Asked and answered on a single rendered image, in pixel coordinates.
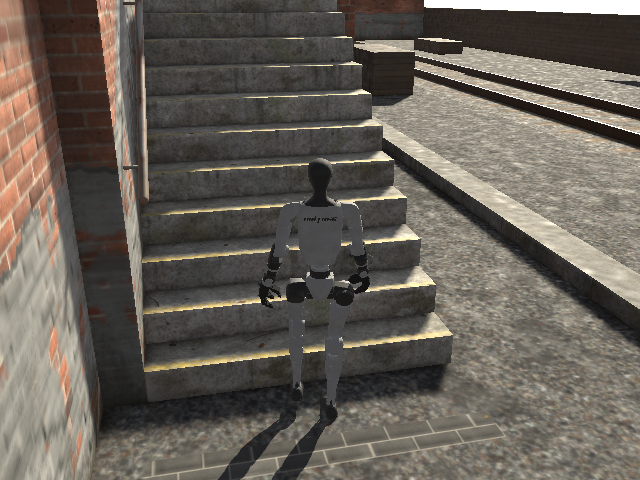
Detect stairs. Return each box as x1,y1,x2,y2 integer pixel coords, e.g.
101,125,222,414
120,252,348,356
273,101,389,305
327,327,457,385
140,0,453,402

